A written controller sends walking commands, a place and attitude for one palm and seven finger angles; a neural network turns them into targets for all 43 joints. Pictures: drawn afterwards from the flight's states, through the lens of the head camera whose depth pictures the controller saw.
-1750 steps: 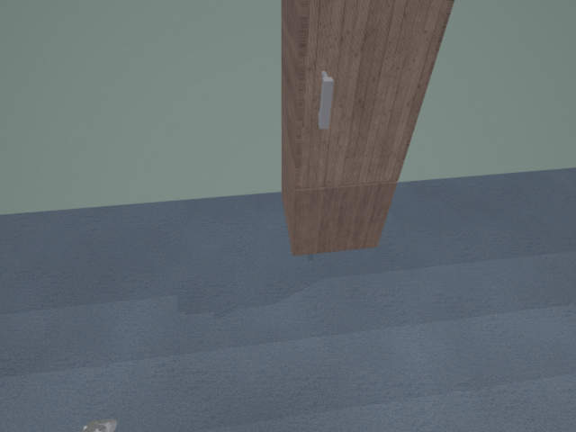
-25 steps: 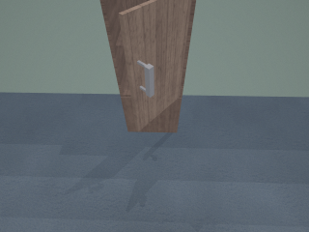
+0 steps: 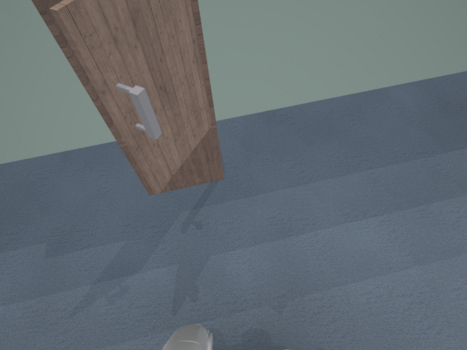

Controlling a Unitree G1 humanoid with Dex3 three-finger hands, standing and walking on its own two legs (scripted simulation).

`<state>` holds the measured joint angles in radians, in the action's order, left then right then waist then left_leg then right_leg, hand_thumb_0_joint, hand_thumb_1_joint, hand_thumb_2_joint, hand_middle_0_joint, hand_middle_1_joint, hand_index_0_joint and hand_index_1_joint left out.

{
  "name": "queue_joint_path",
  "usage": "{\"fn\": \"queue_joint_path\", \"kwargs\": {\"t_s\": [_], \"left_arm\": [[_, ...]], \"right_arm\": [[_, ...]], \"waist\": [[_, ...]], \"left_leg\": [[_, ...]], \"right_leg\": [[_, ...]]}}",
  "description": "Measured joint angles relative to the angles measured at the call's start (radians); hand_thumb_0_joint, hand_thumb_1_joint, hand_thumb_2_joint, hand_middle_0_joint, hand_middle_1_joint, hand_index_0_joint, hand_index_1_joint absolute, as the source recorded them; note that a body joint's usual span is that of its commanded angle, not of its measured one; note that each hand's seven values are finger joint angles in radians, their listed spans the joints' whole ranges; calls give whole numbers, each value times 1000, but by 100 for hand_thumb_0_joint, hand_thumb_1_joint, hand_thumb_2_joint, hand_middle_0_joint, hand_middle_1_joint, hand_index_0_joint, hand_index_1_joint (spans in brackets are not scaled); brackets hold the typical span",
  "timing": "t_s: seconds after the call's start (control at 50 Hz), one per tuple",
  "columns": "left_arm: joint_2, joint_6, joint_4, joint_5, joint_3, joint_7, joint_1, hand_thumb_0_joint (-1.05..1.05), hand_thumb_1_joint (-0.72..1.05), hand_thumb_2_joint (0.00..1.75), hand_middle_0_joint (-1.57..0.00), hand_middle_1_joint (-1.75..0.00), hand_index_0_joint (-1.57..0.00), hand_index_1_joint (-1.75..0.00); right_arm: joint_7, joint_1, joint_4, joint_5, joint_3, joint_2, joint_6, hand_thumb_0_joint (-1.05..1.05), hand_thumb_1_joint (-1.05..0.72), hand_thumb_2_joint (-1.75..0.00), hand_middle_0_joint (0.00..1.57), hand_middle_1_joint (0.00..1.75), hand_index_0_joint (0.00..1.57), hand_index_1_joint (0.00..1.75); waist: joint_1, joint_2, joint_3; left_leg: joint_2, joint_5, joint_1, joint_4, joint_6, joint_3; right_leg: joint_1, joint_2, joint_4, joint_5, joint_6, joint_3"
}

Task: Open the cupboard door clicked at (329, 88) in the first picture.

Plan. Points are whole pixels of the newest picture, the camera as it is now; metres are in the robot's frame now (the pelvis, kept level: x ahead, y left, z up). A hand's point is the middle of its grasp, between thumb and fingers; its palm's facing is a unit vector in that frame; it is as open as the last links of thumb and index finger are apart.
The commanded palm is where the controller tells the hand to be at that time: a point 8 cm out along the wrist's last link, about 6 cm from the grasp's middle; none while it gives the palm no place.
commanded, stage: walk to a spot facing it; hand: left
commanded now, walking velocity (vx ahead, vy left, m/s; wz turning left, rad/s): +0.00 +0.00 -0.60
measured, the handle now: (139, 111) +0.59 +0.28 +0.01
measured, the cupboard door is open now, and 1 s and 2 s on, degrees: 49 49 49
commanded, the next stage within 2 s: none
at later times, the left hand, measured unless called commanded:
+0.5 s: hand (143, 323) +0.17 +0.21 -0.16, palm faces -0.25 -0.95 -0.21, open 7.4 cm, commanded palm none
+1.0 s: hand (195, 308) +0.20 +0.11 -0.15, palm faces -0.53 -0.82 -0.21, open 7.4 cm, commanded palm none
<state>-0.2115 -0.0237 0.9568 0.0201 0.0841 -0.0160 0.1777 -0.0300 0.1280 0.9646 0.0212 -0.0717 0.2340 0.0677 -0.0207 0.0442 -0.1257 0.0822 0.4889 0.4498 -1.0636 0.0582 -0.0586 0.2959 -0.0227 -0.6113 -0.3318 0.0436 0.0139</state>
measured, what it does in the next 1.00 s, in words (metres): steps on the spot, turning right: left foot, then right foot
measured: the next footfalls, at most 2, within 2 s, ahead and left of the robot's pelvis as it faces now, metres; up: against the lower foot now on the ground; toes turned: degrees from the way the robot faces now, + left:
left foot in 0.28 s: +0.09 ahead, +0.14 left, +0.00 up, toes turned -10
right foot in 0.66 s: +0.01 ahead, -0.12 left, +0.00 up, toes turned -28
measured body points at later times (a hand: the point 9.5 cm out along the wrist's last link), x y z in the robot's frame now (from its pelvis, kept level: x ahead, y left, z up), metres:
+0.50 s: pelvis +0.02 +0.03 +0.01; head +0.09 +0.04 +0.46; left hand +0.18 +0.26 -0.14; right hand +0.02 -0.23 -0.12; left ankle +0.05 +0.15 -0.73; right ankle -0.04 -0.10 -0.65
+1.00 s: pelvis +0.06 -0.02 +0.01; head +0.09 -0.05 +0.46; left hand +0.23 +0.15 -0.13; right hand -0.02 -0.29 -0.13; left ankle +0.14 +0.08 -0.69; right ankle -0.03 -0.10 -0.73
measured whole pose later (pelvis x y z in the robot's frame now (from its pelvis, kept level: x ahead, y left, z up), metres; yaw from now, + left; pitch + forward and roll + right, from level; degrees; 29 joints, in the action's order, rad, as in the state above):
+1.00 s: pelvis +0.06 -0.02 +0.01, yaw -36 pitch +1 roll +1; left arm -0.19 -0.01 0.94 0.02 0.06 0.02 0.26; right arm 0.01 0.18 0.90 0.02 -0.06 0.23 0.03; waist -0.02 -0.01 -0.05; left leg 0.04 0.39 0.42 -0.79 0.07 -0.04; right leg 0.20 -0.05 -0.45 -0.28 0.04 0.12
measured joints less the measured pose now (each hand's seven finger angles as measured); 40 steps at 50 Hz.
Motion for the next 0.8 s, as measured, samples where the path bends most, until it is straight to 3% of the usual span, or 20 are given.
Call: {"fn": "queue_joint_path", "kwargs": {"t_s": [0.06, 0.16, 0.22, 0.26, 0.28, 0.32, 0.4, 0.46, 0.52, 0.6, 0.66, 0.72, 0.8], "left_arm": [[5, -3, 2, 0, -6, -6, 22, 1, 91, 90, -20, -30, -20, -30], [14, -7, 1, 2, -13, -2, 50, 1, 90, 90, -20, -30, -20, -30], [10, -12, -3, 3, -9, 0, 54, 1, 90, 90, -20, -30, -20, -30], [5, -19, -7, -1, -6, 1, 58, 1, 90, 90, -20, -30, -20, -30], [4, -23, -10, -6, -5, 3, 62, 1, 90, 90, -20, -30, -20, -30], [-15, -32, -6, -9, -2, 9, 40, 1, 90, 90, -20, -30, -20, -30], [-43, -36, -22, 0, 10, 28, 6, 1, 91, 90, -20, -30, -20, -30], [-53, -37, -46, -2, 12, 40, -15, 1, 91, 90, -19, -30, -19, -30], [-57, -40, -57, -2, 9, 47, -29, 1, 91, 90, -19, -30, -19, -30], [-55, -40, -56, -3, 1, 51, -49, 1, 91, 90, -19, -30, -19, -30], [-58, -20, -68, -1, -10, 51, -47, 1, 91, 90, -19, -30, -19, -30], [-28, -3, -60, -5, -21, 28, -57, 1, 91, 90, -19, -30, -19, -30], [-5, -7, -57, -5, -26, 10, -28, 1, 91, 90, -20, -30, -20, -30]], "right_arm": [[1, -37, -31, -4, 2, -4, -8, 1, -91, -90, 20, 30, 20, 29], [-1, -73, -66, -12, 7, -16, -17, 1, -91, -90, 20, 30, 20, 29], [-2, -79, -80, -16, 14, -27, -25, 1, -91, -90, 20, 30, 20, 29], [-4, -70, -90, -18, 22, -33, -38, 1, -91, -90, 20, 30, 20, 29], [-5, -59, -97, -14, 27, -29, -50, 1, -91, -90, 20, 30, 20, 29], [-10, -43, -96, -2, 37, -41, -59, 1, -91, -90, 20, 30, 20, 29], [-14, 16, -94, 14, 57, -57, -57, 1, -91, -90, 21, 30, 20, 29], [-15, 53, -82, 17, 59, -55, -54, 1, -91, -90, 21, 30, 20, 29], [-11, 84, -68, 17, 53, -46, -52, 1, -91, -90, 21, 30, 20, 29], [-3, 120, -54, 18, 40, -22, -48, 1, -91, -90, 21, 30, 20, 29], [4, 155, -47, 8, 28, 0, -38, 1, -91, -90, 21, 30, 20, 29], [1, 127, -24, -3, 13, 35, -3, 1, -91, -90, 21, 30, 20, 29], [11, 101, -27, 1, 8, 34, 6, 1, -91, -90, 20, 30, 20, 29]], "waist": [[-2, -23, 0], [-12, -45, 17], [-19, -64, 24], [-17, -72, 35], [-13, -62, 47], [-16, -85, 36], [-14, -88, 26], [-10, -73, 17], [0, -58, 13], [26, -36, 10], [37, -33, 26], [44, 8, 3], [42, -10, 12]], "left_leg": [[-26, -34, 21, 2, 8, 19], [-52, -54, -7, 137, 7, 45], [-65, -71, -51, 266, 0, 55], [-65, -156, -114, 428, -8, 59], [-49, -208, -137, 494, -29, 67], [-48, -193, -140, 467, -56, 41], [-14, -191, -184, 519, -60, 5], [12, -212, -210, 563, -53, -24], [34, -211, -227, 576, -43, -65], [61, -181, -233, 541, -22, -120], [77, -125, -197, 427, 1, -152], [53, 32, -85, 131, 3, -36], [16, -32, 4, -13, 15, 1]], "right_leg": [[-17, -16, 57, 39, 3, 46], [-36, -43, 102, 64, -4, 106], [-33, -57, 98, 61, -15, 136], [-19, -71, 69, 46, -28, 154], [2, -85, 29, 22, -31, 148], [62, -70, -153, -130, -52, 111], [173, -29, -474, -166, -88, 23], [198, 13, -502, -131, -102, -14], [174, 43, -392, -107, -104, -39], [99, 52, -195, -94, -83, -71], [0, 53, 25, 58, -39, -72], [14, 21, -25, 3, -10, -50], [-24, 8, 49, 35, -6, -2]]}}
